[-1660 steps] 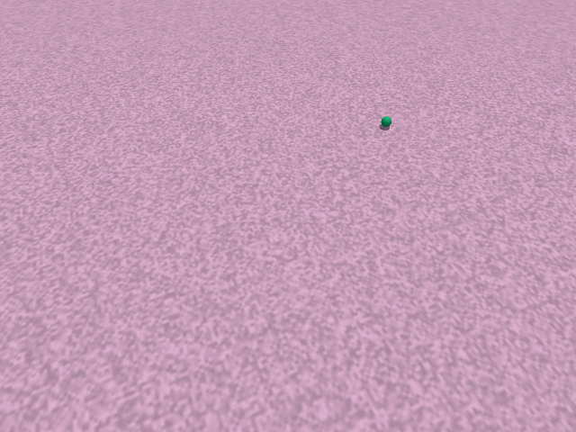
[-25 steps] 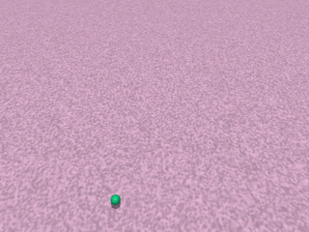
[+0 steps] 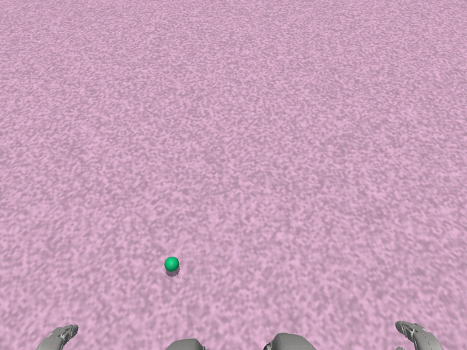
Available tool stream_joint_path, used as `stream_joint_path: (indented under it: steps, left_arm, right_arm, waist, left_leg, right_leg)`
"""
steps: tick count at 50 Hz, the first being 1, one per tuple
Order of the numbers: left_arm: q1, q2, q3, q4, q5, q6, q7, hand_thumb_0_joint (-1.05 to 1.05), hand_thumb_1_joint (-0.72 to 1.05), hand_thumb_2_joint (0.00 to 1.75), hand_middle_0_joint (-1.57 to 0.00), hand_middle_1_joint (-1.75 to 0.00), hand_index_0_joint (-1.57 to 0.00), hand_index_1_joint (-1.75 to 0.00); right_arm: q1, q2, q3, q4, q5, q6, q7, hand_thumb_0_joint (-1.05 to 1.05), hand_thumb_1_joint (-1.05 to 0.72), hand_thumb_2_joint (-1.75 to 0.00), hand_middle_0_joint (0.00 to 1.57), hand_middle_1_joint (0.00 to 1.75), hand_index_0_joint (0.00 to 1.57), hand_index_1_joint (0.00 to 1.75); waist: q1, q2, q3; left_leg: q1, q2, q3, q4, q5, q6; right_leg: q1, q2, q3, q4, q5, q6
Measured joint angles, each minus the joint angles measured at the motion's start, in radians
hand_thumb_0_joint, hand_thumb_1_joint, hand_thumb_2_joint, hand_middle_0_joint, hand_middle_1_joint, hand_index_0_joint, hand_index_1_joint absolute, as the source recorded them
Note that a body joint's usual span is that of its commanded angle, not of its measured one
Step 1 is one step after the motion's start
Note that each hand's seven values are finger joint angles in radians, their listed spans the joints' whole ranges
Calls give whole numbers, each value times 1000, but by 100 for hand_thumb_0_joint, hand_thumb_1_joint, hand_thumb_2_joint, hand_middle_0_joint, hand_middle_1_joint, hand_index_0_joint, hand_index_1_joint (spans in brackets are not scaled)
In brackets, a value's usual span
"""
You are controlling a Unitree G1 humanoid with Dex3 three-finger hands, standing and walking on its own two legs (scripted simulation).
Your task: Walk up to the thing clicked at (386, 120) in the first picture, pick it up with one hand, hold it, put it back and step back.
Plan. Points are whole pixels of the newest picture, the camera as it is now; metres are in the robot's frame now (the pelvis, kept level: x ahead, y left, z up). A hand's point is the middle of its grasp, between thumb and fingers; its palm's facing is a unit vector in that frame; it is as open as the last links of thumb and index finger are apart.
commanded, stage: step back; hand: left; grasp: from above
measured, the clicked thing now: (171, 264) +0.49 +0.27 -0.73
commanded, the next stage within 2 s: none
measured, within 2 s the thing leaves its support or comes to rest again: neither
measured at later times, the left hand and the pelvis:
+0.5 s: hand out of the picture +0.03 +0.28 -0.15, palm faces -0.07 -0.93 -0.36, open 7.4 cm; pelvis -0.09 +0.03 +0.01, yaw -1 degrees
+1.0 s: hand out of the picture -0.07 +0.31 -0.14, palm faces -0.01 -0.92 -0.38, open 7.4 cm; pelvis -0.21 +0.05 +0.00, yaw +0 degrees
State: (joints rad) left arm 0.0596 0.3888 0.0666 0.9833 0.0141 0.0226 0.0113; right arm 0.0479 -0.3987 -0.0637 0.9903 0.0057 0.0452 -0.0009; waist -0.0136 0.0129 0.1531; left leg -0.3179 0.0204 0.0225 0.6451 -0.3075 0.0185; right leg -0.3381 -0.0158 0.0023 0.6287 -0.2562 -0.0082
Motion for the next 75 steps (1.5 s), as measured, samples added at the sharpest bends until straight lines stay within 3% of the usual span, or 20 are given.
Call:
stream_joint_path:
  steps: [3,6,12,15,20,25,28,30,33,37,42,46,49,52,55,60,66,69,72,75]
  left_arm:
    - [-19,5,0,-35,19,-1,-1,1,90,90,-20,-29,-20,-30]
    - [-36,3,-3,-64,33,7,6,1,90,90,-20,-29,-21,-30]
    - [-63,20,-9,-133,16,22,2,1,90,90,-20,-29,-21,-30]
    - [-44,9,-6,-124,15,33,10,1,90,90,-20,-29,-21,-30]
    - [14,-7,-5,-121,1,34,6,1,90,90,-20,-29,-21,-30]
    - [61,-21,-6,-129,7,29,2,1,90,90,-20,-29,-21,-30]
    - [81,-28,-1,-127,11,12,1,1,90,90,-20,-29,-21,-30]
    - [77,-48,-2,-116,17,5,1,1,90,90,-20,-29,-21,-30]
    - [78,-46,-9,-134,15,2,-6,1,90,90,-20,-30,-21,-30]
    - [63,-49,-10,-171,16,5,2,1,90,90,-20,-30,-21,-30]
    - [39,-33,-10,-228,23,4,8,1,90,90,-20,-30,-21,-30]
    - [22,4,-7,-242,15,21,3,1,90,90,-20,-30,-21,-30]
    - [37,7,4,-202,16,40,10,1,90,90,-20,-29,-21,-30]
    - [66,15,14,-183,9,44,7,1,90,90,-20,-29,-21,-30]
    - [104,20,23,-180,12,39,2,1,90,90,-20,-29,-21,-30]
    - [147,24,25,-165,16,43,-3,1,90,90,-20,-29,-20,-30]
    - [151,-1,18,-135,20,21,-16,1,90,90,-20,-29,-21,-30]
    - [161,-21,4,-139,30,21,-28,1,90,90,-20,-29,-21,-30]
    - [164,-36,-6,-143,32,24,-19,1,90,90,-20,-30,-21,-30]
    - [139,-35,-6,-159,37,27,-9,1,90,90,-21,-30,-21,-30]
  right_arm:
    - [-7,-25,-7,-28,-2,12,7,1,-91,-90,20,30,20,30]
    - [20,-30,-3,-51,7,8,12,1,-91,-90,20,30,20,30]
    - [101,13,9,-42,-33,-11,9,1,-91,-90,20,30,20,30]
    - [127,39,22,-35,-45,-9,21,1,-91,-90,20,30,20,30]
    - [154,59,31,-51,-38,-13,0,1,-90,-90,21,30,20,30]
    - [141,46,25,-101,-25,-17,-14,1,-90,-90,21,30,20,30]
    - [121,28,25,-120,-13,-8,-13,1,-90,-90,21,30,20,30]
    - [91,13,22,-116,-1,3,-15,1,-90,-90,21,30,20,30]
    - [70,21,22,-118,8,17,-20,1,-91,-90,20,30,20,30]
    - [80,11,29,-131,10,5,-18,1,-91,-90,20,30,20,30]
    - [93,1,30,-134,-2,-2,-17,1,-91,-90,20,30,20,30]
    - [98,18,17,-126,-28,-16,-6,1,-91,-90,20,30,20,30]
    - [111,28,25,-125,-36,-20,9,1,-91,-90,20,30,20,30]
    - [123,39,30,-123,-40,-21,4,1,-90,-90,21,30,20,30]
    - [123,41,26,-136,-36,-24,-3,1,-90,-90,21,30,20,30]
    - [102,34,21,-177,-30,-33,-10,1,-90,-90,21,30,20,30]
    - [65,-10,18,-195,-25,-7,-5,1,-90,-90,21,30,20,30]
    - [73,-10,7,-166,-13,15,-15,1,-90,-90,20,30,20,30]
    - [105,-16,9,-151,0,13,-17,1,-91,-90,20,30,20,30]
    - [140,-17,16,-145,0,2,-17,1,-91,-90,20,30,20,30]
  waist:
    - [8,-9,15]
    - [12,-15,15]
    - [-2,-69,24]
    - [-12,-63,40]
    - [-14,-48,42]
    - [-6,-30,58]
    - [3,-15,52]
    - [-11,37,66]
    - [6,20,57]
    - [24,9,32]
    - [23,-1,27]
    - [23,-61,45]
    - [9,-56,37]
    - [10,-56,22]
    - [21,-55,20]
    - [29,-47,36]
    - [30,16,40]
    - [33,20,20]
    - [40,5,-4]
    - [29,0,-12]
  left_leg:
    - [-74,-70,-54,263,-173,12]
    - [-73,-94,-74,368,-203,7]
    - [92,-67,-37,-1,-86,3]
    - [86,-48,-39,-2,-74,14]
    - [83,-23,-34,-75,-11,16]
    - [52,-15,-4,-44,-7,14]
    - [11,-7,17,34,-36,3]
    - [-13,11,-25,99,-49,1]
    - [-80,-76,-98,348,-221,-7]
    - [-98,-127,-136,490,-236,-24]
    - [-5,-83,-104,253,-222,-33]
    - [78,-81,-40,12,-56,0]
    - [58,-59,-43,18,-38,17]
    - [51,-35,-43,-38,15,15]
    - [32,-16,-32,-68,56,14]
    - [-19,17,-8,-55,94,7]
    - [-128,73,-14,54,106,-29]
    - [-187,-21,-108,230,-121,-24]
    - [-210,-115,-144,444,-159,-24]
    - [-153,-124,-124,447,-177,-30]
  right_leg:
    - [-25,-15,12,10,14,-7]
    - [-43,-21,14,-13,46,-4]
    - [-109,-51,11,43,46,18]
    - [-148,52,105,239,-207,2]
    - [-152,135,131,476,-230,2]
    - [-33,91,83,276,-226,16]
    - [73,61,46,-2,-72,-3]
    - [82,89,20,-11,-54,-16]
    - [57,66,37,6,-47,-29]
    - [30,38,42,-29,1,-24]
    - [-21,17,19,-20,37,-6]
    - [-81,-11,40,71,9,7]
    - [-139,86,119,303,-232,-3]
    - [-174,151,156,535,-245,-5]
    - [-150,154,162,617,-232,20]
    - [-39,96,142,445,-256,48]
    - [113,50,42,38,-140,19]
    - [71,35,35,74,-126,5]
    - [50,3,46,47,-82,4]
    - [23,-14,32,30,-46,5]
